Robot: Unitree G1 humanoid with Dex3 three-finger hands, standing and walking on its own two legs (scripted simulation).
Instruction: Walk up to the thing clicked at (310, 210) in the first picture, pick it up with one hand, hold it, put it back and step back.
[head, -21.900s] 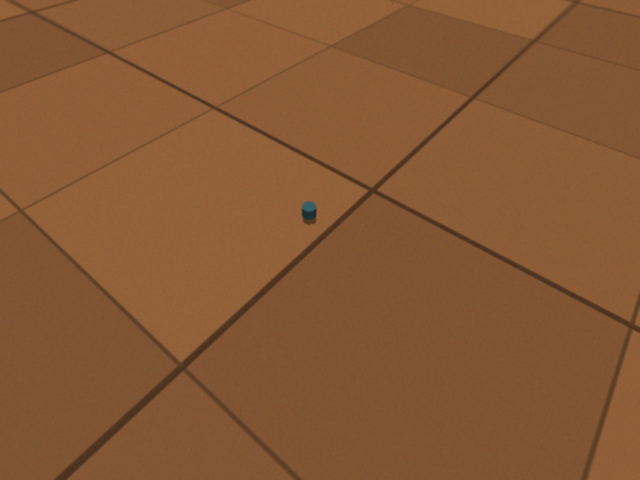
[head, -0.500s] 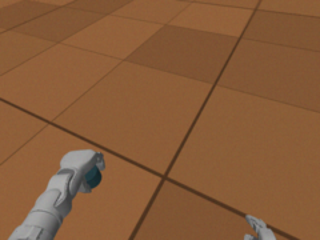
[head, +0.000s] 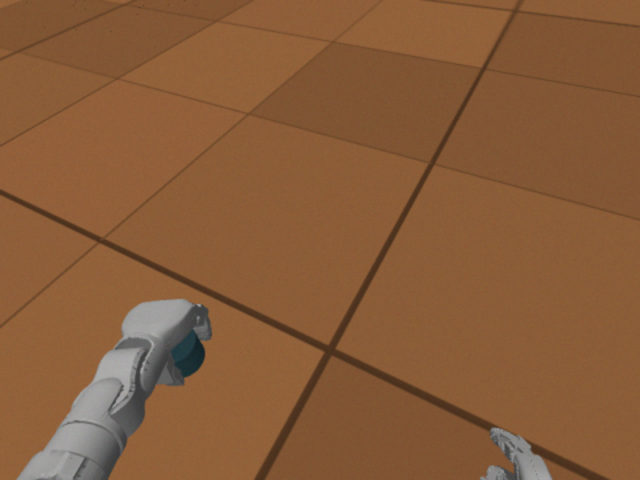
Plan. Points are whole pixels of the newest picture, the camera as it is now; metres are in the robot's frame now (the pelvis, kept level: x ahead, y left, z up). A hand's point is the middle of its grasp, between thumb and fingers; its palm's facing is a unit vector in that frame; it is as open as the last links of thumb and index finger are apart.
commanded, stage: hold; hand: left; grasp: from above
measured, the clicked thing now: (179, 350) +0.31 +0.22 -0.05
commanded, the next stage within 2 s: crouch in 0.14 s
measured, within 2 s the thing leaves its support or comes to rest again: neither
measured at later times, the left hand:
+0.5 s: hand (175, 364) +0.29 +0.23 -0.06, palm faces -0.47 -0.07 -0.88, open 8.3 cm
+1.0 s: hand (205, 388) +0.34 +0.25 -0.30, palm faces -0.41 +0.03 -0.91, open 8.3 cm
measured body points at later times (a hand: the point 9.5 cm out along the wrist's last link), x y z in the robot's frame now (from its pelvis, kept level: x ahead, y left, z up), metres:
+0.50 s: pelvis +0.01 +0.00 +0.00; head +0.03 -0.02 +0.45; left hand +0.31 +0.23 -0.01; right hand +0.15 -0.25 -0.12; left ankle +0.02 +0.13 -0.74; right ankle +0.01 -0.13 -0.74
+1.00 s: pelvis -0.05 +0.01 -0.18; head +0.10 +0.03 +0.24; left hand +0.36 +0.25 -0.24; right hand +0.02 -0.28 -0.30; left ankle +0.02 +0.13 -0.74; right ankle +0.01 -0.13 -0.74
